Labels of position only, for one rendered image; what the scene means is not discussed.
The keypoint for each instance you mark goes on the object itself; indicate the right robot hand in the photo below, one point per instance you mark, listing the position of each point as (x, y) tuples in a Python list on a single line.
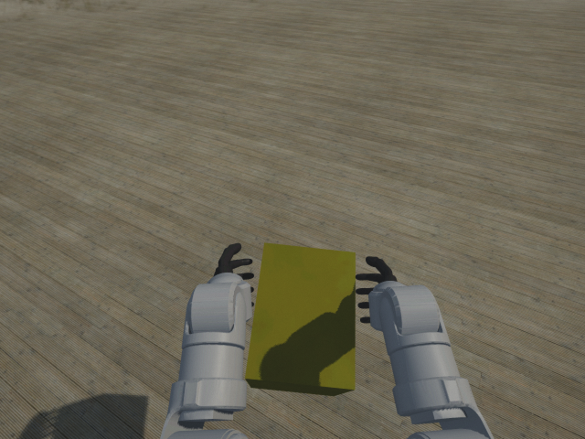
[(386, 275)]

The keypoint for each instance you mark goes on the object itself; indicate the robot left forearm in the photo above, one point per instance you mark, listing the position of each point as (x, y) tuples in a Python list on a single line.
[(210, 385)]

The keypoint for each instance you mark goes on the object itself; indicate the carton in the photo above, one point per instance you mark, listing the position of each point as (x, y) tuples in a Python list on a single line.
[(303, 336)]

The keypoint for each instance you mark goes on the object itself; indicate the robot right forearm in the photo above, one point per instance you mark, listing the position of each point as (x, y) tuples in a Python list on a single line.
[(428, 388)]

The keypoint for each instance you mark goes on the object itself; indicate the left robot hand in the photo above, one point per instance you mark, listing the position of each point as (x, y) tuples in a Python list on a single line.
[(226, 265)]

